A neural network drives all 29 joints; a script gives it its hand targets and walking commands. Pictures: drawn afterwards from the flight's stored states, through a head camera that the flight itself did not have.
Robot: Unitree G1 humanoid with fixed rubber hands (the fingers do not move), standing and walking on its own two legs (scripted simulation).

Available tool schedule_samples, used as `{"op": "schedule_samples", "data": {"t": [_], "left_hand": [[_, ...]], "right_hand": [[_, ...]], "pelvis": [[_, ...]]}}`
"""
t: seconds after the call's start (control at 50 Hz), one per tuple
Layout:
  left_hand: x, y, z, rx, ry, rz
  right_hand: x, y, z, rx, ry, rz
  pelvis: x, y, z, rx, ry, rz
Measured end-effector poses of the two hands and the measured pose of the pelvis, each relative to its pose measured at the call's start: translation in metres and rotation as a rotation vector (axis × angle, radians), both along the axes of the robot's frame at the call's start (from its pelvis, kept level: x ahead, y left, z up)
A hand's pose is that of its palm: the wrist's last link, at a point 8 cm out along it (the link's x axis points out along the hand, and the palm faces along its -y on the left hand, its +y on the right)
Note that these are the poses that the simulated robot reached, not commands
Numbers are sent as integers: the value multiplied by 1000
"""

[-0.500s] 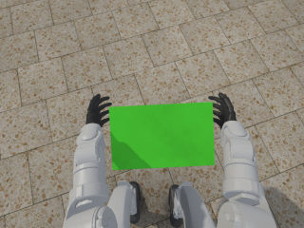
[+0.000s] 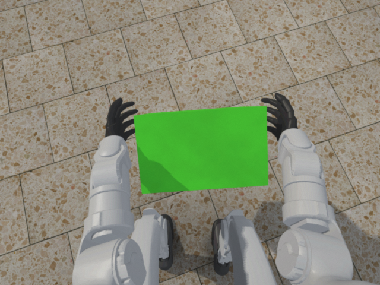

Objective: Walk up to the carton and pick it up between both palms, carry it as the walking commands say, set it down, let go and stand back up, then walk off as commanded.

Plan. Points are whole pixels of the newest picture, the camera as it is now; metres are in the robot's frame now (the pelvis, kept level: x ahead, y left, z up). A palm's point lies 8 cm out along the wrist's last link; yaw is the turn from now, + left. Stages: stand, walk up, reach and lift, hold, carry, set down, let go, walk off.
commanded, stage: set down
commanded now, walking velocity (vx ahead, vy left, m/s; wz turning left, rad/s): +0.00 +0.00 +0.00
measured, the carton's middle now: (200, 142) +0.43 -0.01 -0.18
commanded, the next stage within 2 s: none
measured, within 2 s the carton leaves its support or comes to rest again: neither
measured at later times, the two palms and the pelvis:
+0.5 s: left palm (130, 138) +0.44 +0.16 -0.16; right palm (272, 132) +0.45 -0.19 -0.15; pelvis -0.02 +0.01 -0.08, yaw -2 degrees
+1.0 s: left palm (139, 141) +0.45 +0.16 -0.25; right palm (259, 133) +0.48 -0.19 -0.25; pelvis -0.03 +0.00 -0.15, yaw -1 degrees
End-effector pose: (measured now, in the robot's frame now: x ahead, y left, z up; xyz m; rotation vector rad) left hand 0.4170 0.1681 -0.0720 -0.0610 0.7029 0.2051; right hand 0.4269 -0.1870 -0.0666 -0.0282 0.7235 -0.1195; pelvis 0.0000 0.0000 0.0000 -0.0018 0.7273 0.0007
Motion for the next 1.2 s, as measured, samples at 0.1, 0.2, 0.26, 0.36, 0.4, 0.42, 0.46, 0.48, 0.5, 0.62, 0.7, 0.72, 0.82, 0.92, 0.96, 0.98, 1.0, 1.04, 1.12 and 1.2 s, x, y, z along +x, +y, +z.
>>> {"op": "schedule_samples", "data": {"t": [0.1,0.2,0.26,0.36,0.4,0.42,0.46,0.48,0.5,0.62,0.7,0.72,0.82,0.92,0.96,0.98,1.0,1.04,1.12,1.2], "left_hand": [[4,-1,-18,-1,-3,4],[7,-2,-36,-1,-8,9],[9,-3,-46,0,-10,11],[14,-6,-62,2,-8,19],[16,-6,-68,3,-6,19],[17,-6,-71,4,-5,18],[18,-7,-78,4,-3,16],[19,-7,-82,4,-2,15],[19,-7,-86,4,-2,14],[24,-9,-110,6,-2,18],[27,-10,-125,9,-6,25],[28,-10,-129,10,-7,27],[31,-10,-147,14,-12,35],[35,-10,-164,19,-12,40],[36,-10,-171,20,-11,41],[37,-10,-174,21,-10,41],[37,-9,-178,22,-9,41],[39,-9,-185,23,-8,41],[41,-9,-199,26,-4,40],[43,-9,-214,28,1,40]], "right_hand": [[4,-1,-19,-3,-4,1],[7,-2,-36,-6,-8,0],[9,-2,-47,-7,-10,-4],[13,-3,-62,-16,-11,-14],[16,-3,-69,-20,-10,-14],[17,-3,-72,-20,-9,-13],[20,-4,-79,-21,-9,-10],[21,-5,-83,-22,-9,-8],[22,-5,-86,-22,-9,-7],[28,-6,-110,-23,-13,-1],[32,-7,-127,-22,-17,2],[33,-7,-131,-22,-19,3],[38,-6,-151,-22,-23,8],[44,-6,-170,-23,-22,15],[47,-6,-177,-24,-21,18],[48,-6,-181,-24,-21,20],[49,-6,-184,-25,-20,22],[51,-6,-191,-26,-18,26],[56,-5,-206,-28,-15,34],[60,-5,-221,-31,-11,41]], "pelvis": [[-3,0,-16,1,29,-1],[-7,1,-32,2,52,-6],[-10,2,-42,3,62,-21],[-15,5,-57,3,71,-36],[-17,5,-63,5,75,-38],[-17,5,-65,6,78,-39],[-19,6,-71,8,84,-40],[-20,6,-74,9,87,-40],[-20,6,-76,10,90,-40],[-23,5,-93,14,111,-41],[-25,4,-105,18,122,-41],[-26,3,-108,18,124,-42],[-28,1,-123,23,132,-42],[-30,-1,-137,27,135,-43],[-31,-2,-142,28,135,-43],[-31,-2,-144,29,135,-43],[-31,-3,-147,29,135,-43],[-32,-3,-152,30,134,-43],[-33,-5,-162,32,132,-43],[-33,-5,-172,33,128,-43]]}}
